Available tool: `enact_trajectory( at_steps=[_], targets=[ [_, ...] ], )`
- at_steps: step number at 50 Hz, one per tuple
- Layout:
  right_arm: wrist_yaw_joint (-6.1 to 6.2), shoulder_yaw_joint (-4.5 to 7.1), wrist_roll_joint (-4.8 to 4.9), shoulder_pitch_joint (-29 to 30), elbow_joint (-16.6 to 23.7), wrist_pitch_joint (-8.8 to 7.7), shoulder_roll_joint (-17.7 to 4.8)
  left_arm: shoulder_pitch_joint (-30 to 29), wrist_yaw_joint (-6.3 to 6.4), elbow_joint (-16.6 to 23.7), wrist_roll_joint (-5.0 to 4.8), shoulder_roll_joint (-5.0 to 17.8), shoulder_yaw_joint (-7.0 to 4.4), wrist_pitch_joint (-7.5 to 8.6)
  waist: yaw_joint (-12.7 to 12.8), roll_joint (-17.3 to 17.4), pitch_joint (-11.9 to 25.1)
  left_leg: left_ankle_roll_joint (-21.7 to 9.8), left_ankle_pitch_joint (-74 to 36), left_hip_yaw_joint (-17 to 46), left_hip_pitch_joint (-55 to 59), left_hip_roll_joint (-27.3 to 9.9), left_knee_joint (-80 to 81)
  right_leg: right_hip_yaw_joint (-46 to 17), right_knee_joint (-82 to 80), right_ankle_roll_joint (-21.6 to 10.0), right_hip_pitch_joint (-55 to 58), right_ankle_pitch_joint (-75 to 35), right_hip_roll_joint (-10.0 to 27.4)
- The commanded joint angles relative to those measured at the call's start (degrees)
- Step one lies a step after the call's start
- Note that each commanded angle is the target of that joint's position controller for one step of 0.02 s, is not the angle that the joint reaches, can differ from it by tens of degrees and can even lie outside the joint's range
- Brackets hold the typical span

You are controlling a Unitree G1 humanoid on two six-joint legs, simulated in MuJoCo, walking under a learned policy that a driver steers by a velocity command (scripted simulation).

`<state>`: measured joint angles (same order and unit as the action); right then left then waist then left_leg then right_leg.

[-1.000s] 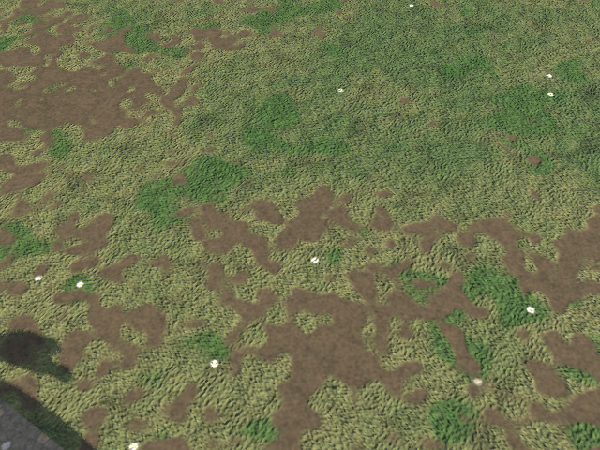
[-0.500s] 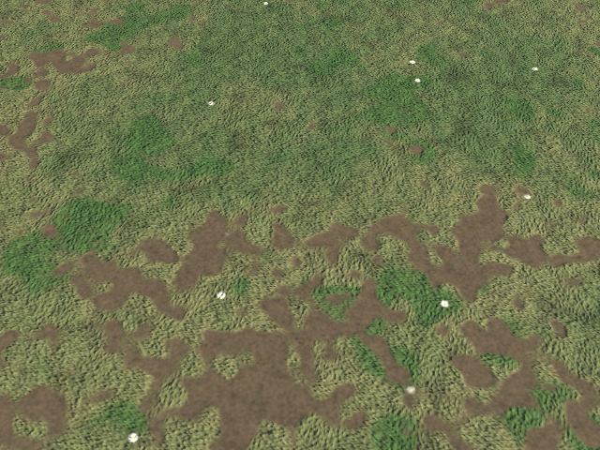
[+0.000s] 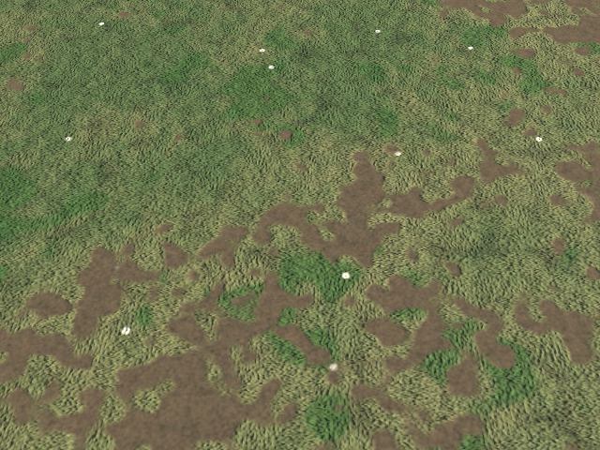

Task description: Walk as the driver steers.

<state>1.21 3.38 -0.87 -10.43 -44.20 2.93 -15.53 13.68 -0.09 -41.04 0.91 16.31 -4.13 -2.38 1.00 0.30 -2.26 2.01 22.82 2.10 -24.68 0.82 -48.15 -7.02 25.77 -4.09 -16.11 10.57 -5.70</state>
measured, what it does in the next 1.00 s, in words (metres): steps on the spot: left foot, then right foot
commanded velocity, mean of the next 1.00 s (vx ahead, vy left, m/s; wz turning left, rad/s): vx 0.02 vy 0.00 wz -0.16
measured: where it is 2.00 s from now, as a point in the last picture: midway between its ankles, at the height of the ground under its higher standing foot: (316, 436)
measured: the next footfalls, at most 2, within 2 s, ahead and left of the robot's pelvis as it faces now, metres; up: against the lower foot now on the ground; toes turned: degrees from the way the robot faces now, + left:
left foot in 0.12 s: +0.05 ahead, +0.12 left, +0.00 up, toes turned -7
right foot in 0.48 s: -0.02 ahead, -0.09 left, +0.00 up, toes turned -3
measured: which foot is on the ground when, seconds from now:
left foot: up 0.00-0.10, down 0.12-1.00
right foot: down 0.00-0.12, up 0.14-0.46, down 0.48-1.00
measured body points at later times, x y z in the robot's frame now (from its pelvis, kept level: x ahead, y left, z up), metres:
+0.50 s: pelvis -0.02 +0.02 +0.00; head +0.00 +0.02 +0.45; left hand +0.11 +0.27 -0.13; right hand +0.05 -0.25 -0.12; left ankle +0.01 +0.12 -0.74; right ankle -0.06 -0.09 -0.74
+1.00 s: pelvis -0.02 +0.01 +0.00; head -0.02 +0.01 +0.45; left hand +0.04 +0.26 -0.15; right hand -0.03 -0.25 -0.15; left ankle +0.00 +0.12 -0.73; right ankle -0.06 -0.09 -0.74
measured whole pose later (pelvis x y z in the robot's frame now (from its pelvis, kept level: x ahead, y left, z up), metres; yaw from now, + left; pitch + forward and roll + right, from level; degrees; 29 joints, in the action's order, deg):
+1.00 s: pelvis -0.02 +0.01 +0.00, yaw -7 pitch -2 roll +0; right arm 0.5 1.2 -1.6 -15.9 -60.5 1.1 -13.1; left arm 15.3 1.6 -59.7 0.7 13.3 -0.8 -0.5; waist -0.4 0.3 -0.4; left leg -1.9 20.4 0.1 -12.9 0.2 -30.2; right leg -3.0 23.0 -3.9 -5.9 16.8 -3.8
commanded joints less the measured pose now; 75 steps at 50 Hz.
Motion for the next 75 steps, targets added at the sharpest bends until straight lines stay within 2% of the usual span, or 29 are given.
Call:
enact_trajectory(
  at_steps=[1, 5, 6, 7, 8, 9, 11, 16, 19, 21, 23, 24, 25, 27, 30, 34, 44, 46, 49, 51, 55, 58, 59, 60, 61, 62, 63, 68, 75],
  targets=[
    [0.43, 0.54, 0.51, 1.2, 5.2, -1.23, -4.3, 1.3, -0.21, 3.1, 0.3, 9.9, -2.78, 0.19, 1.0, -7.6, 5.2, -0.9, 1.6, 0.2, -0.9, 1.4, 4.8, -18.6, -4.4, -10.0, 7.6, -16.9, 15.3],
    [1.09, 0.13, 0.78, -5.3, 4.3, -2.21, -3.7, -3.3, -0.38, 3.6, -0.44, 8.8, -2.42, -0.12, -3.0, -7.1, 6.4, -2.9, -6.9, -1.0, 13.6, 2.3, 23.6, -18.9, -1.1, -4.8, 2.2, -15.7, 11.7],
    [1.55, 0.5, 0.11, -5.9, 4.3, -2.65, -5.6, -2.8, -0.09, 3.8, -0.78, 6.9, -1.84, 0.03, -2.8, -3.6, 6.3, -4.0, -8.9, 3.4, 18.8, -2.5, 30.2, -16.8, 1.8, -1.6, -2.3, -6.8, 8.7],
    [1.84, 0.8, -0.86, -4.3, 5.7, -2.84, -9.4, 1.1, 0.08, 3.8, -0.54, 2.2, -0.64, 0.24, -0.3, 9.0, 7.0, -7.1, -8.2, 18.3, 22.9, -17.1, 35.8, -8.1, 12.8, 1.6, -8.1, 11.3, 1.7],
    [1.2, 1.72, -0.95, -1.9, 6.2, -2.49, -13.0, -0.3, 0.59, 4.3, 0.26, 6.1, -1.64, 0.06, -1.1, 13.9, 3.3, -14.6, -17.7, 26.2, 14.7, -23.1, 35.4, -0.1, 21.6, 2.7, -12.6, 23.3, -4.5],
    [0.72, 1.1, -0.68, -1.7, 6.3, -2.62, -9.8, -0.1, 0.66, 3.3, 1.03, 8.0, -2.19, -0.09, -0.6, 8.0, 2.4, -16.7, -21.3, 23.9, 12.3, -22.1, 34.7, -2.7, 29.5, 3.0, -10.6, 22.0, -1.8],
    [0.25, -0.14, -0.2, 3.6, 6.9, -2.87, -5.7, 2.1, -0.03, 0.7, 0.26, 7.1, -2.18, -0.43, 2.1, 5.5, 1.2, -13.6, -25.1, 13.1, 11.0, -14.7, 33.0, -2.4, 34.5, 4.1, -8.6, 15.5, -1.4],
    [0.55, -0.51, 0.01, -0.2, 4.7, -3.34, -5.0, -0.5, -0.53, -0.2, -0.27, 3.7, -0.47, -1.12, -1.0, 7.8, 3.7, -13.2, -33.1, 7.3, 19.8, -11.7, 29.6, 0.6, 24.2, 6.8, -7.2, 14.6, 0.3],
    [0.05, -0.11, -0.36, -2.0, 3.0, -2.81, -6.5, -2.2, -0.06, -0.8, -0.64, 2.7, 0.62, -1.39, -2.7, 10.3, 3.8, -13.3, -31.0, 7.9, 19.8, -11.5, 28.3, 5.0, 11.4, 6.1, -0.9, 16.7, 1.7],
    [-0.25, 0.2, -0.2, -2.4, 2.0, -2.21, -7.3, -0.5, 0.45, -2.2, -0.95, 2.7, 0.89, -1.05, -1.6, 10.0, 3.5, -12.6, -32.8, 8.3, 18.8, -11.0, 26.3, 6.9, 1.1, 4.9, 3.7, 10.5, 1.7],
    [-0.29, 0.05, 0.07, -3.1, 1.2, -2.36, -6.4, 0.8, 1.11, -3.6, -0.13, 3.8, 1.14, 0.12, -0.6, 6.5, 4.2, -8.3, -30.9, 8.1, 13.4, -10.3, 24.7, 2.6, -10.5, 3.2, 13.6, -3.5, 5.0],
    [-0.64, -0.41, 0.18, -3.5, 2.0, -2.84, -4.7, 1.0, 1.53, -3.3, 0.86, 6.7, 0.99, 0.99, -1.7, 0.5, 6.3, -5.8, -24.6, 5.8, 9.7, -8.1, 21.8, -5.4, -10.5, 1.8, 18.0, -8.1, 12.6],
    [-0.71, -1.22, 0.86, -3.8, 1.7, -2.81, -1.9, -3.3, 1.41, -3.9, 0.11, 7.5, 1.08, 1.32, -4.5, -7.6, 3.6, -4.4, -12.2, 1.7, 12.8, -3.1, 26.6, -7.6, -7.9, -1.2, 8.7, -13.1, 16.0],
    [-0.38, -0.68, 0.09, -1.3, -0.7, -2.5, -4.5, -5.0, 0.95, -4.1, -0.05, 3.7, 2.13, 2.08, -2.2, -5.0, 1.3, -3.6, -14.1, 2.1, 17.3, -3.2, 27.3, -5.6, -8.4, -0.2, 5.1, -4.4, 12.8],
    [-0.73, -0.57, 0.1, -2.1, -2.7, -2.72, -4.6, -2.1, 1.74, -7.3, -0.35, 4.4, 2.34, 2.57, -1.9, -5.9, 0.9, -3.9, -18.8, 2.8, 18.3, -4.6, 27.6, -3.9, -9.1, 0.9, 5.4, -3.8, 10.6],
    [-0.48, -0.88, 0.22, -3.2, -6.6, -2.8, -3.8, -1.7, 1.83, -9.8, -0.32, 3.7, 2.68, 2.66, -1.7, -2.6, -0.3, -3.4, -17.4, 2.8, 17.2, -4.7, 28.9, -3.6, -9.6, 0.6, 5.8, -1.8, 10.5],
    [-0.02, -1.49, 0.19, -4.4, -13.7, -2.76, -2.8, -0.8, 2.09, -15.7, -0.46, 3.1, 3.22, 3.03, -1.8, -0.4, -0.6, -3.2, -17.2, 3.2, 17.8, -5.3, 29.5, -3.0, -10.5, 0.1, 5.2, -0.9, 10.0],
    [-0.05, -1.35, -0.03, -4.9, -14.5, -2.58, -3.0, 0.9, 2.1, -16.8, -0.44, 4.6, 2.61, 2.66, -1.3, -2.2, 0.2, -3.8, -5.7, 0.7, 16.4, -2.5, 26.0, -4.0, -11.7, -1.4, 5.0, 14.4, 9.2],
    [-0.83, -1.43, -1.23, -1.8, -12.8, -2.36, -1.8, 4.9, 1.78, -17.7, -0.13, 7.6, 1.02, 1.77, 0.9, -8.1, -6.3, -4.8, 4.7, -4.5, 3.2, 1.3, 14.0, -15.1, -17.9, -7.3, 3.8, 38.2, 16.1],
    [-1.25, -1.5, -1.37, -0.2, -11.4, -3.22, -1.4, 5.9, 1.63, -18.1, 0.22, 6.4, 0.84, 2.28, 1.3, -8.5, -8.4, -5.4, 1.9, -3.6, -2.2, -1.5, 6.1, -20.3, -20.9, -10.4, 4.6, 34.9, 21.1],
    [-2.23, -0.94, -0.51, -0.6, -10.2, -5.57, -2.1, 5.0, 1.27, -18.3, 0.14, 6.1, 0.3, 4.24, -0.5, -7.0, -6.0, -6.3, 0.7, -4.0, 0.1, -2.6, 10.7, -13.0, -17.8, -9.3, 7.7, 20.9, 18.7],
    [-1.7, -0.29, -0.09, -13.5, -14.9, -6.26, -1.2, 1.7, 1.01, -17.3, -0.18, 4.9, 0.38, 4.68, -6.5, -2.7, -3.3, -6.3, -6.8, -6.9, 26.0, 1.4, 24.4, -4.7, -7.4, -6.0, -7.2, 17.5, 12.5],
    [-1.03, 0.61, -0.82, -20.0, -16.3, -6.79, -4.5, 0.5, 0.72, -16.1, 0.19, 2.0, 1.26, 5.27, -9.1, 6.7, -1.3, -7.3, 2.3, 6.0, 34.0, -7.5, 31.9, 1.7, 7.2, -3.8, -14.2, 14.9, 7.6],
    [-0.92, 1.94, -0.48, -26.6, -17.3, -6.88, -10.8, -0.6, 0.23, -13.6, 0.09, -1.7, 2.26, 5.85, -10.0, 18.5, 1.5, -12.1, 20.0, 31.2, 38.3, -21.3, 42.4, 9.0, 23.7, -1.7, -24.4, 19.8, 0.8],
    [-0.95, 1.45, -0.39, -23.5, -17.8, -6.24, -8.6, -1.3, -0.09, -13.5, 1.43, 3.3, 1.11, 5.7, -6.9, 10.9, -2.9, -14.9, 24.2, 35.0, 31.2, -23.6, 43.0, 5.4, 33.0, -2.5, -26.3, 19.7, 3.9],
    [-1.3, 0.65, -0.45, -17.2, -15.3, -6.48, -5.7, -2.1, -0.79, -13.7, 1.34, 3.0, 1.04, 5.87, -3.9, 4.8, -6.6, -14.3, 21.0, 30.0, 26.3, -21.3, 42.5, 4.0, 36.0, -2.9, -26.9, 13.5, 7.0],
    [-1.53, 0.26, -0.38, -13.6, -14.1, -7.07, -4.4, -1.1, -1.43, -14.6, 0.94, 1.6, 1.39, 6.19, -2.2, 2.9, -6.8, -13.1, 13.2, 24.0, 24.1, -18.3, 42.8, 4.0, 35.8, -2.4, -25.2, 8.5, 8.6],
    [-1.07, -1.1, 0.15, -18.1, -16.3, -8.81, -1.6, -2.9, -2.17, -14.6, 1.34, 0.4, 1.41, 5.19, -1.4, 3.8, -3.1, -11.2, -23.6, 7.5, 27.7, -12.2, 40.4, 8.7, 34.2, 0.9, -24.7, 0.0, 9.6],
    [-0.47, -2.05, -0.1, -21.6, -17.9, -8.79, -0.9, -18.7, -2.09, -8.2, 0.38, -2.2, 2.93, 4.76, -4.0, 5.0, -6.1, -11.4, -40.3, 1.0, 25.1, -10.0, 40.5, 14.1, 15.1, 1.9, -21.5, -6.6, 6.8]
  ],
)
